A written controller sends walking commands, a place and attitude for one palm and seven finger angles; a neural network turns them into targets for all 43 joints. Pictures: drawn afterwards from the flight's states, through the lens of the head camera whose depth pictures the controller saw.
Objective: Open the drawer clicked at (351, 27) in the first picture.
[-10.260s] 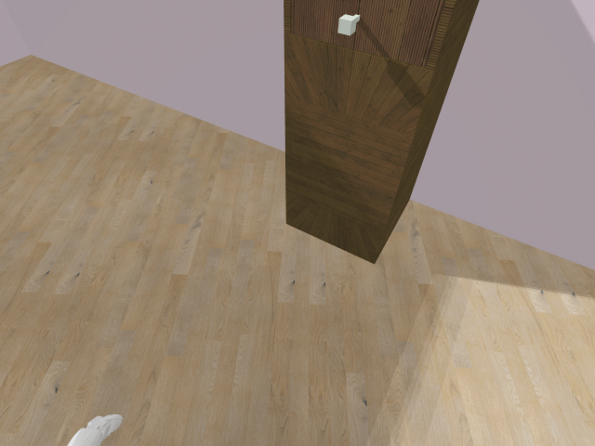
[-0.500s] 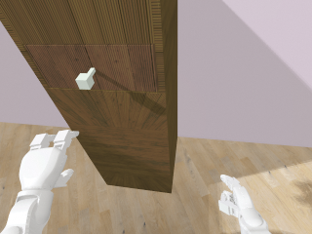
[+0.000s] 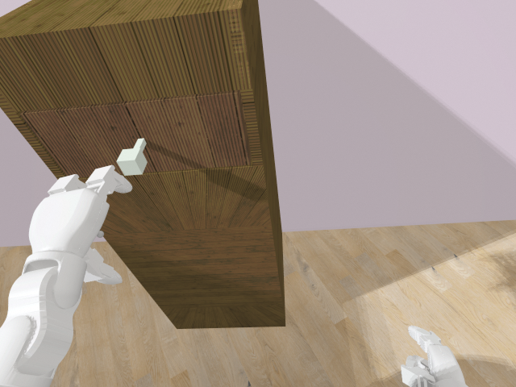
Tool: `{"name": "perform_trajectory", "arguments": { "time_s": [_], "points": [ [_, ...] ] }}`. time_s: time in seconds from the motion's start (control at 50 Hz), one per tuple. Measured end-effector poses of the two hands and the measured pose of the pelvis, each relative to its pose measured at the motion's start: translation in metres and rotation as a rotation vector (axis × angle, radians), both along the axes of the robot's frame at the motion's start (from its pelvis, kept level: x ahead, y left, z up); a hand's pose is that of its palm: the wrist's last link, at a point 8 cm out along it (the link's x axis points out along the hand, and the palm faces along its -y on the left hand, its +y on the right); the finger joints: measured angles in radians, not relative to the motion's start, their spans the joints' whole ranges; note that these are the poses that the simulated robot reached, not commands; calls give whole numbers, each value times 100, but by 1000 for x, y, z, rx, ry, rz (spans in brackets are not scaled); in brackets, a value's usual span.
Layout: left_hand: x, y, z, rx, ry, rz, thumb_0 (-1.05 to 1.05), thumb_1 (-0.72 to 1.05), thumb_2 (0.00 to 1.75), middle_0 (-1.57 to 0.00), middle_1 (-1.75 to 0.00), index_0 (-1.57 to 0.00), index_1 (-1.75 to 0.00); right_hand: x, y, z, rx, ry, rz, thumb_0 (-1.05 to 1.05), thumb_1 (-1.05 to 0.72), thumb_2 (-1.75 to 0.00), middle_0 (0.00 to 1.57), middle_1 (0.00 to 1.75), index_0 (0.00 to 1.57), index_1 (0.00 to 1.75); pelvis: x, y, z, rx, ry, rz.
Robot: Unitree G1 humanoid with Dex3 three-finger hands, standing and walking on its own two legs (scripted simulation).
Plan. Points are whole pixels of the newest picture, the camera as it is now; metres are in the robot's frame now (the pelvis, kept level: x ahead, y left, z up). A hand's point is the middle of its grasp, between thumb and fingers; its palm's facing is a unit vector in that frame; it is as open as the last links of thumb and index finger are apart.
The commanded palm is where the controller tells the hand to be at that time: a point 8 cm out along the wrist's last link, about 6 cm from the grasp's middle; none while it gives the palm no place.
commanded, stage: raise the hand with hooked fingers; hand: left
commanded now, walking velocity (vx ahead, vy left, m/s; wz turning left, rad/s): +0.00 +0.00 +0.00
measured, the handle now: (135, 154) +0.45 +0.26 +0.15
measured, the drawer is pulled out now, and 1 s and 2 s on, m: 0.00 0.00 0.00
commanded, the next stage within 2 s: move the hooked fingers above the handle in 0.82 s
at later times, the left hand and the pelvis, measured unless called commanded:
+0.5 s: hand (44, 208) +0.28 +0.31 +0.20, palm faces +0.13 -0.07 -0.99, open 13.9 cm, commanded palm +0.24 +0.31 +0.29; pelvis -0.04 +0.07 +0.01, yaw +0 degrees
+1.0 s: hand (46, 214) +0.26 +0.28 +0.21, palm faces +0.20 -0.02 -0.98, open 13.8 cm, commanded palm +0.23 +0.30 +0.28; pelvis -0.06 +0.05 +0.00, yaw +0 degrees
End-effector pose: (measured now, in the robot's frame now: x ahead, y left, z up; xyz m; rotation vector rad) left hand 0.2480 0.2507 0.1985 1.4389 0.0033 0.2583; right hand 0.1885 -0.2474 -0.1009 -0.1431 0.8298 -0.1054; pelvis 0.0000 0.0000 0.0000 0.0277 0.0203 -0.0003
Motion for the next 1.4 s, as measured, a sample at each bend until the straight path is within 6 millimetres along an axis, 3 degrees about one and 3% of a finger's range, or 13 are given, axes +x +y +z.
{"name": "perform_trajectory", "arguments": {
  "time_s": [0.12, 0.24, 0.32, 0.4, 0.52, 0.68, 0.76, 0.9, 1.0, 1.12, 1.2, 1.32, 1.4],
  "points": [
    [4, 4, 38, 57, -64, -118, 0, -43, 32, -32, -116, -32, -116, 26, 62, 25, 46, -113, 90, 1, -91, -89, 19, 30, 20, 30, -10, 23, 3, -17, -37, 3],
    [13, 44, 78, 59, -123, -30, 0, -47, 30, -32, -119, -32, -119, 29, 111, 39, 84, -147, 180, 1, -90, -89, 20, 30, 20, 30, -24, 43, 6, -30, -54, 9],
    [16, 68, 87, 33, -94, 23, 0, -48, 30, -31, -120, -32, -120, 16, 129, 37, 85, -121, 210, 1, -90, -89, 20, 30, 21, 30, -32, 54, 6, -34, -52, 14],
    [15, 71, 74, 27, -34, -4, 0, -49, 30, -31, -120, -31, -120, -3, 134, 30, 75, -75, 209, 1, -90, -89, 20, 30, 21, 30, -38, 64, 6, -38, -50, 9],
    [5, 57, 50, 65, 32, -145, 0, -49, 30, -31, -120, -32, -120, -31, 128, 19, 36, -17, 180, 1, -90, -89, 20, 30, 21, 30, -45, 75, 5, -43, -57, -1],
    [-6, 77, 91, 83, -143, -105, 0, -49, 30, -32, -120, -32, -120, -52, 119, 7, 26, 25, 157, 1, -90, -89, 20, 30, 20, 30, -53, 77, 5, -47, -56, 1],
    [-8, 89, 93, 37, -134, -8, 0, -49, 30, -31, -120, -32, -120, -54, 118, 7, 44, 15, 157, 1, -90, -89, 20, 30, 20, 30, -58, 75, 5, -42, -52, 4],
    [-17, 47, 50, 50, 14, -111, 0, -49, 30, -31, -120, -31, -120, -43, 115, 17, 45, -60, 169, 1, -90, -89, 20, 30, 20, 30, -59, 66, 4, -35, -67, 4],
    [-20, 28, 65, 126, -40, -184, 0, -49, 30, -32, -120, -32, -120, -34, 107, 24, 30, -99, 177, 1, -90, -89, 20, 30, 20, 30, -60, 53, 4, -34, -84, 8],
    [-3, 61, 101, 97, -95, 28, 1, -49, 30, -32, -120, -32, -120, -33, 89, 21, 36, -77, 169, 1, -90, -89, 20, 30, 21, 30, -59, 34, 6, -32, -74, 19],
    [9, 73, 85, 90, 48, 145, 0, -49, 30, -31, -120, -31, -120, -39, 68, 16, 30, -52, 151, 1, -90, -89, 20, 30, 21, 30, -55, 24, 6, -30, -57, 29],
    [17, 31, 41, 113, 237, -78, 0, -49, 30, -31, -120, -31, -120, -46, 35, 9, -42, -12, 112, 1, -90, -89, 20, 30, 21, 30, -42, 13, 5, -27, -59, 38],
    [24, 7, 51, 126, 151, -255, 0, -48, 30, -32, -120, -32, -120, -47, 20, 8, -79, 2, 80, 1, -90, -89, 20, 30, 20, 30, -34, 9, 5, -30, -63, 37]
  ]
}}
